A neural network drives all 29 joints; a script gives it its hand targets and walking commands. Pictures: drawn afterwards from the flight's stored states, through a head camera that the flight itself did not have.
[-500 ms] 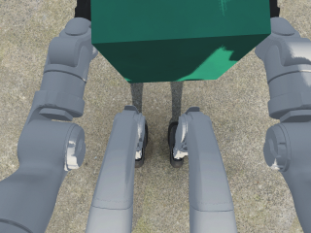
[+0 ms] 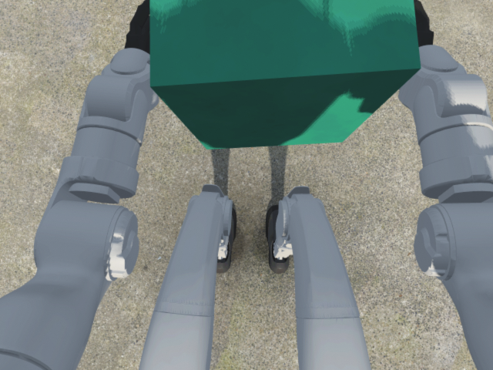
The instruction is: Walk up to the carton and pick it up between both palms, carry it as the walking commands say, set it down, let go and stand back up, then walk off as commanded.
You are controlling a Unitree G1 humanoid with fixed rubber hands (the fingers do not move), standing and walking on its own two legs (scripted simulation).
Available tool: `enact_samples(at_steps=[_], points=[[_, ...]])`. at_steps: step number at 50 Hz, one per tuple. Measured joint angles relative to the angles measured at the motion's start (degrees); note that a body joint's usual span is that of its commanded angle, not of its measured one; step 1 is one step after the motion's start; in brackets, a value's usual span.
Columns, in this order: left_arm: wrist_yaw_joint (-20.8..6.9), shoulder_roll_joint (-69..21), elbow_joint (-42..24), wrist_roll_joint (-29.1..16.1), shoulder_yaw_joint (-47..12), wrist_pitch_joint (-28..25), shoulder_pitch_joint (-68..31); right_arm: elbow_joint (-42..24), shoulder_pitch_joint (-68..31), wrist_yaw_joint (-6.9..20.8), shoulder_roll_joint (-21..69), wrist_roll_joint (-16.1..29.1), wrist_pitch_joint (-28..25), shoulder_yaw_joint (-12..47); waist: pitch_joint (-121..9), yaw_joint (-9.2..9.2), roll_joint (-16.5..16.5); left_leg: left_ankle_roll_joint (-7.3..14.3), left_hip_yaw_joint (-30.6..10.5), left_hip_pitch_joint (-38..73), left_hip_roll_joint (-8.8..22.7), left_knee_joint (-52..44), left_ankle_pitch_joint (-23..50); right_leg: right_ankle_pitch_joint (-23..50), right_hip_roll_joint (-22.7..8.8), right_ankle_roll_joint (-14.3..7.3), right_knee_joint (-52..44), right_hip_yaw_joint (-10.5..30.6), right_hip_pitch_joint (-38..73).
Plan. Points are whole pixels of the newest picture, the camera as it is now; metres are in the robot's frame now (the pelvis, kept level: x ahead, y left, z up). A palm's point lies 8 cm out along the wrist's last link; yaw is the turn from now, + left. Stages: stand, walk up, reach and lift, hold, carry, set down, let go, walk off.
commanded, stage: reach and lift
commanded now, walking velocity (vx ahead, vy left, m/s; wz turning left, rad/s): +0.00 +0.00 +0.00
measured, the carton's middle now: (272, 47) +0.55 -0.02 -0.08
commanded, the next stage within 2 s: none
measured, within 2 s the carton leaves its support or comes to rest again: neither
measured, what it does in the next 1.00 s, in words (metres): rises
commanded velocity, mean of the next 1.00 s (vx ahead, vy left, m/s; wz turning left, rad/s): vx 0.00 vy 0.00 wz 0.00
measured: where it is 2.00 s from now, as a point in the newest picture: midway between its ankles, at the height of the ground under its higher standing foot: (250, 251)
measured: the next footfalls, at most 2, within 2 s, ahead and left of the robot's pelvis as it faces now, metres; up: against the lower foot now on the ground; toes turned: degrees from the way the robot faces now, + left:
none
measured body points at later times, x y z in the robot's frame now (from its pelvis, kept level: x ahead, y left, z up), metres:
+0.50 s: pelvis +0.01 +0.00 +0.07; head +0.22 -0.01 +0.46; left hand +0.49 +0.17 +0.04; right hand +0.50 -0.19 +0.04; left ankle +0.18 +0.09 -0.55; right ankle +0.18 -0.08 -0.55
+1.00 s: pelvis +0.03 +0.01 +0.12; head +0.18 +0.00 +0.54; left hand +0.47 +0.17 +0.12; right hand +0.48 -0.19 +0.12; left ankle +0.18 +0.09 -0.55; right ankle +0.18 -0.08 -0.55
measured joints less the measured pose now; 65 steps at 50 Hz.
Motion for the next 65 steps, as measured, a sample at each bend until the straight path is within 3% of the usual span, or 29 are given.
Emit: enact_samples(at_steps=[43,54,60,65], points=[[-0.7,-3.8,-2.5,3.1,0.0,0.4,11.6,-1.2,10.5,0.9,3.6,-2.5,-0.2,-0.9,-2.0,0.00,0.0,-0.2,-1.4,27.2,-0.3,-26.0,7.0,6.9,0.2,1.1,-26.3,1.6,27.5],[-1.1,-8.8,-2.4,6.3,3.0,1.3,20.0,-1.1,19.4,2.3,6.6,-4.8,0.7,-3.9,-17.3,0.00,0.0,-0.2,-1.8,27.5,-0.3,-32.8,8.6,8.5,0.2,1.3,-33.1,1.9,27.9],[-3.8,-12.2,0.2,11.5,9.5,1.5,23.6,0.9,24.0,3.1,11.0,-9.3,1.0,-10.3,-30.6,0.00,-0.2,-0.2,-1.9,28.0,-0.3,-35.6,7.9,7.7,0.2,1.3,-35.9,2.1,28.3],[-5.6,-12.9,0.3,14.6,11.9,2.3,24.3,0.9,24.8,4.4,13.2,-13.5,1.5,-13.9,-32.7,0.00,-0.2,-0.2,-1.9,32.3,-0.3,-37.9,7.2,7.2,0.2,1.3,-38.1,2.2,32.6]])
